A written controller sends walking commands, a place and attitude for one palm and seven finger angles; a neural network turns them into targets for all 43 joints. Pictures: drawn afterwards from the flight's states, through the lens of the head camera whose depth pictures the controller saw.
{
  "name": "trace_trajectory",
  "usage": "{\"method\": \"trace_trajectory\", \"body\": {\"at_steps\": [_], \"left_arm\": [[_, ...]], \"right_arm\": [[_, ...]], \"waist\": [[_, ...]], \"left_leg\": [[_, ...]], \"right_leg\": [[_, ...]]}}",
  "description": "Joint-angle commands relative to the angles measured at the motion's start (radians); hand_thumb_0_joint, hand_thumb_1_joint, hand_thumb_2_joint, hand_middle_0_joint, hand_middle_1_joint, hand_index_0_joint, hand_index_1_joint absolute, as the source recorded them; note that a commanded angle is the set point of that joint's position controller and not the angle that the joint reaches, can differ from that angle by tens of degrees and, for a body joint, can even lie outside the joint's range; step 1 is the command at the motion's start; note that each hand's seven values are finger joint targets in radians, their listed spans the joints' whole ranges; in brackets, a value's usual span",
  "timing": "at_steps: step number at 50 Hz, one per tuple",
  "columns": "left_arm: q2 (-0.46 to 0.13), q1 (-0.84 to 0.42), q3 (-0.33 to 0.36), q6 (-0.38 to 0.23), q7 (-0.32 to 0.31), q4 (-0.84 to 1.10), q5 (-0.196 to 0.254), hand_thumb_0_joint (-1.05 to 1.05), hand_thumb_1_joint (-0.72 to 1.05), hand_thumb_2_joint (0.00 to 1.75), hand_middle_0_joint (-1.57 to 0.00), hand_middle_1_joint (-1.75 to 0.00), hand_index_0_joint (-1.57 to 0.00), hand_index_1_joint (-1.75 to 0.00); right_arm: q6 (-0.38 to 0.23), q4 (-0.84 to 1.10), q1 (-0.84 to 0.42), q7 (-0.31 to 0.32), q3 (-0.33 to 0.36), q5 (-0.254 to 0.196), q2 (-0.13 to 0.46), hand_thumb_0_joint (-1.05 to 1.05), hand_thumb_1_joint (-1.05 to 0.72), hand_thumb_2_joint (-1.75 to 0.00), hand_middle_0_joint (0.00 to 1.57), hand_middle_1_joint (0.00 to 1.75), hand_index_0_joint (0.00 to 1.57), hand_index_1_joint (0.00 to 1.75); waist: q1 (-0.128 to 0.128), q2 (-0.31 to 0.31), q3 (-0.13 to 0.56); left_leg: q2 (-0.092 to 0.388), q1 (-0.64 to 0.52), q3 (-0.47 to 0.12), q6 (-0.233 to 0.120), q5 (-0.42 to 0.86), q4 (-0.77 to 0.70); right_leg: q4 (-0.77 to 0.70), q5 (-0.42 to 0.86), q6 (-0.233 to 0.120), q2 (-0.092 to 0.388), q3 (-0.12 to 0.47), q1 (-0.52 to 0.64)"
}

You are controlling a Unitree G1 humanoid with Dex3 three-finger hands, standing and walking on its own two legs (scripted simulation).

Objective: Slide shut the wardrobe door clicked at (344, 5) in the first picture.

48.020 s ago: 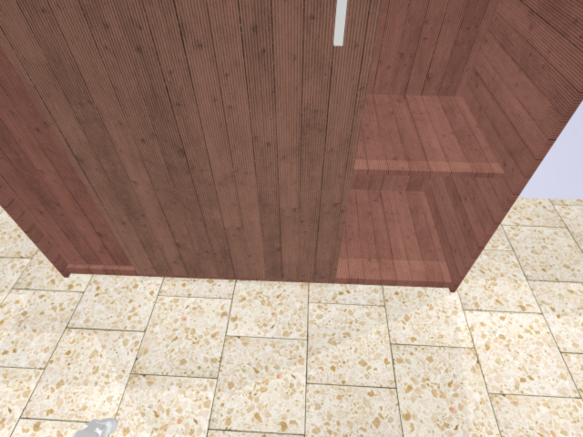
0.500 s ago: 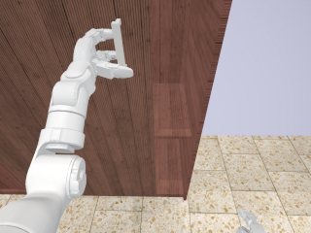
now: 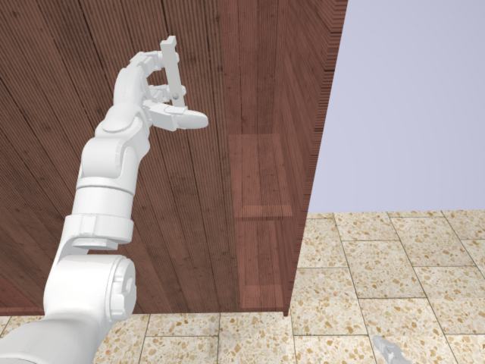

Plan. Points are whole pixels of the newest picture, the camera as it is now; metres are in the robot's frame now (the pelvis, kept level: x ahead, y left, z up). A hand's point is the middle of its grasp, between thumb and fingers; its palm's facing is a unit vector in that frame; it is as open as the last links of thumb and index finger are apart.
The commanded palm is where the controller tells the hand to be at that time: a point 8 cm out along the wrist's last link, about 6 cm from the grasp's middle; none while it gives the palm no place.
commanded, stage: slide the fingers in behind the handle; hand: left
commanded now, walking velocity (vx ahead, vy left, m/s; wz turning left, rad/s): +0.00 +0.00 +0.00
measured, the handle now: (177, 83) +0.49 +0.13 +0.26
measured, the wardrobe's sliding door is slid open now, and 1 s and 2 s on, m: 0.17 0.17 0.17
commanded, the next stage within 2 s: grip the handle and tug to test in 0.50 s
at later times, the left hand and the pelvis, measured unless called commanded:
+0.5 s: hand (177, 95) +0.43 +0.12 +0.27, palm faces +0.10 -1.00 -0.01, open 14.4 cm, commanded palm +0.41 +0.15 +0.26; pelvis +0.00 +0.00 +0.00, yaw +1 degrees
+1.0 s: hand (186, 93) +0.44 +0.10 +0.27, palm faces +0.07 -1.00 +0.01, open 10.3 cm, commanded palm +0.42 +0.16 +0.26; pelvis +0.00 +0.00 +0.00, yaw +0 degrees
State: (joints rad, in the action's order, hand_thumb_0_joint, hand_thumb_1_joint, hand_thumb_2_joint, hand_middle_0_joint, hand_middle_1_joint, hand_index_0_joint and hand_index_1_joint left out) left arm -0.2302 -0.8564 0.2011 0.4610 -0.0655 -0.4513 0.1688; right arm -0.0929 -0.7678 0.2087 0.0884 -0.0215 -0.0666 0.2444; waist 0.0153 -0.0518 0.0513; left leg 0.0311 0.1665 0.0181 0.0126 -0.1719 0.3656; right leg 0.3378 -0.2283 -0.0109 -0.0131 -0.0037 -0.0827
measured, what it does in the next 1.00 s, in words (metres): stands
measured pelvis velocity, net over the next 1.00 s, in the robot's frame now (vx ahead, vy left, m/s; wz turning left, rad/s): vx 0.00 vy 0.00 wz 0.00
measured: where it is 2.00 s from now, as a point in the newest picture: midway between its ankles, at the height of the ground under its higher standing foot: outside the picture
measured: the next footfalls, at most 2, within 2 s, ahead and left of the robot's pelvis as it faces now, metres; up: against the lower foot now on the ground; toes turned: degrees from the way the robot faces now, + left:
none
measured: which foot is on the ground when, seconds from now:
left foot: down 0.00-1.00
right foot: down 0.00-1.00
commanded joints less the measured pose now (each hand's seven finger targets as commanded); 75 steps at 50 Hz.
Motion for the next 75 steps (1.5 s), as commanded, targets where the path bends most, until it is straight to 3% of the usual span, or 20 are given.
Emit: {"method": "trace_trajectory", "body": {"at_steps": [1,3,4,13,15,19,22,30,32,34,35,38,39,51,56,60,67,69,70,75], "left_arm": [[-0.135,-0.548,0.006,-0.067,0.013,0.267,0.014,0.00,-0.50,0.30,-0.30,-1.20,-0.30,-1.20],[-0.122,-0.541,0.001,-0.061,0.009,0.279,0.013,0.00,-0.50,0.30,-0.30,-1.20,-0.30,-1.20],[-0.149,-0.517,0.021,-0.058,0.006,0.270,0.013,0.00,-0.50,0.30,-0.30,-1.20,-0.30,-1.20],[-0.055,-0.585,-0.051,-0.043,-0.010,0.245,0.003,0.00,-0.50,0.30,-0.30,-1.20,-0.30,-1.20],[-0.082,-0.586,-0.031,-0.044,-0.012,0.227,0.003,0.00,-0.50,0.30,-0.30,-1.20,-0.30,-1.20],[-0.055,-0.589,-0.048,-0.053,-0.011,0.216,0.003,0.00,-0.50,0.30,-0.30,-1.20,-0.30,-1.20],[-0.016,-0.625,-0.080,-0.064,-0.014,0.223,0.002,0.00,-0.50,0.30,-0.30,-1.20,-0.30,-1.20],[-0.050,-0.626,-0.052,-0.071,-0.020,0.174,0.006,0.00,-0.50,0.30,-0.30,-1.20,-0.30,-1.20],[-0.055,-0.639,-0.047,-0.072,-0.020,0.140,0.005,0.00,-0.41,0.34,-0.31,-1.21,-0.31,-1.21],[-0.084,-0.632,-0.029,-0.077,-0.023,0.119,0.000,0.00,-0.31,0.38,-0.32,-1.23,-0.32,-1.23],[-0.064,-0.648,-0.042,-0.081,-0.025,0.128,0.000,0.00,-0.27,0.40,-0.32,-1.23,-0.32,-1.23],[-0.083,-0.656,-0.020,-0.092,-0.035,0.105,-0.004,0.00,-0.13,0.46,-0.34,-1.25,-0.34,-1.25],[-0.131,-0.633,0.014,-0.096,-0.040,0.086,-0.007,0.00,-0.08,0.48,-0.35,-1.26,-0.35,-1.26],[-0.127,-0.644,0.000,-0.108,-0.028,0.086,-0.015,0.00,0.48,0.72,-0.41,-1.34,-0.41,-1.34],[-0.150,-0.615,0.022,-0.118,-0.021,0.128,-0.007,0.00,0.71,0.82,-0.43,-1.37,-0.43,-1.37],[-0.164,-0.595,0.034,-0.112,-0.011,0.122,0.000,0.00,0.90,0.90,-0.45,-1.40,-0.45,-1.40],[-0.154,-0.598,0.026,-0.101,-0.013,0.141,-0.004,0.00,0.90,0.90,-0.45,-1.40,-0.45,-1.40],[-0.157,-0.570,0.027,-0.094,-0.014,0.160,-0.006,0.00,0.90,0.90,-0.45,-1.40,-0.45,-1.40],[-0.132,-0.594,0.007,-0.096,-0.015,0.189,-0.005,0.00,0.90,0.90,-0.45,-1.40,-0.45,-1.40],[-0.125,-0.576,0.007,-0.081,-0.020,0.202,-0.005,0.00,0.90,0.90,-0.45,-1.40,-0.45,-1.40]], "right_arm": [[-0.049,0.150,-0.142,0.005,0.032,0.004,0.116,0.00,-0.90,-0.90,0.20,0.30,0.20,0.30],[-0.051,0.154,-0.148,0.004,0.034,0.005,0.112,0.00,-0.90,-0.90,0.20,0.30,0.20,0.30],[-0.045,0.150,-0.147,0.005,0.034,0.007,0.118,0.00,-0.90,-0.90,0.20,0.30,0.20,0.30],[-0.040,0.141,-0.142,0.004,0.033,0.005,0.107,0.00,-0.90,-0.90,0.20,0.30,0.20,0.30],[-0.038,0.137,-0.137,0.005,0.033,0.008,0.112,0.00,-0.90,-0.90,0.20,0.30,0.20,0.30],[-0.039,0.135,-0.142,0.006,0.032,0.009,0.108,0.00,-0.90,-0.90,0.20,0.30,0.20,0.30],[-0.049,0.132,-0.137,0.004,0.032,0.006,0.101,0.00,-0.90,-0.90,0.20,0.30,0.20,0.30],[-0.052,0.123,-0.130,0.005,0.030,0.009,0.105,0.00,-0.90,-0.90,0.20,0.30,0.20,0.30],[-0.051,0.116,-0.125,0.010,0.030,0.008,0.105,0.00,-0.90,-0.90,0.20,0.30,0.20,0.30],[-0.051,0.111,-0.119,0.011,0.031,0.012,0.110,0.00,-0.90,-0.90,0.20,0.30,0.20,0.30],[-0.052,0.117,-0.120,0.010,0.029,0.009,0.106,0.00,-0.90,-0.90,0.20,0.30,0.20,0.30],[-0.055,0.113,-0.105,0.010,0.032,0.013,0.108,0.00,-0.90,-0.90,0.20,0.30,0.20,0.30],[-0.050,0.109,-0.102,0.011,0.034,0.018,0.115,0.00,-0.90,-0.90,0.20,0.30,0.20,0.30],[-0.050,0.119,-0.089,0.012,0.038,0.010,0.116,0.00,-0.90,-0.90,0.20,0.30,0.20,0.30],[-0.055,0.128,-0.091,0.011,0.042,0.012,0.118,0.00,-0.90,-0.90,0.20,0.30,0.20,0.30],[-0.050,0.132,-0.097,0.012,0.040,0.009,0.119,0.00,-0.90,-0.90,0.20,0.30,0.20,0.30],[-0.050,0.131,-0.096,0.013,0.041,0.011,0.120,0.00,-0.90,-0.90,0.20,0.30,0.20,0.30],[-0.045,0.136,-0.101,0.011,0.041,0.012,0.121,0.00,-0.90,-0.90,0.20,0.30,0.20,0.30],[-0.047,0.141,-0.107,0.009,0.040,0.009,0.115,0.00,-0.90,-0.90,0.20,0.30,0.20,0.30],[-0.041,0.144,-0.113,0.007,0.040,0.010,0.114,0.00,-0.90,-0.90,0.20,0.30,0.20,0.30]], "waist": [[-0.007,0.082,0.292],[-0.010,0.066,0.304],[-0.019,0.064,0.304],[0.012,0.075,0.281],[0.008,0.081,0.288],[0.005,0.084,0.287],[0.019,0.071,0.290],[0.008,0.076,0.287],[0.016,0.103,0.262],[0.006,0.085,0.265],[0.013,0.068,0.258],[0.011,0.099,0.273],[-0.004,0.099,0.278],[0.014,0.089,0.252],[0.001,0.092,0.294],[-0.001,0.092,0.276],[0.006,0.111,0.284],[-0.009,0.079,0.299],[0.000,0.065,0.301],[-0.004,0.095,0.301]], "left_leg": [[-0.043,-0.191,0.009,-0.041,0.293,0.012],[-0.043,-0.204,0.009,-0.042,0.310,0.017],[-0.044,-0.197,0.011,-0.040,0.306,0.016],[-0.041,-0.219,0.002,-0.037,0.311,0.022],[-0.041,-0.209,-0.002,-0.035,0.308,0.017],[-0.043,-0.213,-0.001,-0.035,0.310,0.020],[-0.039,-0.232,-0.008,-0.034,0.306,0.020],[-0.040,-0.207,-0.011,-0.033,0.273,0.011],[-0.039,-0.191,-0.008,-0.035,0.242,0.006],[-0.039,-0.186,-0.008,-0.033,0.233,0.002],[-0.038,-0.183,-0.007,-0.033,0.229,0.000],[-0.037,-0.179,-0.007,-0.034,0.230,0.000],[-0.037,-0.168,-0.005,-0.032,0.231,-0.004],[-0.036,-0.160,0.006,-0.039,0.208,-0.005],[-0.038,-0.174,0.009,-0.043,0.246,0.001],[-0.041,-0.154,0.015,-0.043,0.240,-0.001],[-0.038,-0.174,0.014,-0.044,0.256,0.005],[-0.040,-0.178,0.015,-0.041,0.276,0.006],[-0.039,-0.188,0.014,-0.040,0.287,0.007],[-0.040,-0.188,0.012,-0.041,0.312,0.011]], "right_leg": [[-0.028,0.357,-0.010,-0.032,-0.023,0.002],[-0.023,0.371,-0.012,-0.032,-0.023,0.000],[-0.026,0.363,-0.013,-0.032,-0.023,0.011],[-0.023,0.361,-0.013,-0.035,-0.028,-0.033],[-0.023,0.353,-0.015,-0.033,-0.028,-0.022],[-0.021,0.353,-0.015,-0.033,-0.028,-0.022],[-0.021,0.344,-0.015,-0.034,-0.029,-0.046],[-0.028,0.310,-0.016,-0.031,-0.028,-0.036],[-0.035,0.283,-0.013,-0.032,-0.028,-0.048],[-0.039,0.266,-0.014,-0.031,-0.026,-0.042],[-0.039,0.263,-0.014,-0.029,-0.026,-0.050],[-0.037,0.266,-0.012,-0.030,-0.026,-0.044],[-0.039,0.259,-0.013,-0.029,-0.025,-0.026],[-0.049,0.251,-0.009,-0.032,-0.021,-0.042],[-0.041,0.298,-0.010,-0.032,-0.018,-0.013],[-0.043,0.306,-0.007,-0.030,-0.017,-0.004],[-0.041,0.319,-0.006,-0.033,-0.019,-0.016],[-0.035,0.334,-0.010,-0.033,-0.020,0.002],[-0.032,0.347,-0.010,-0.032,-0.020,-0.003],[-0.025,0.375,-0.010,-0.032,-0.023,0.007]]}}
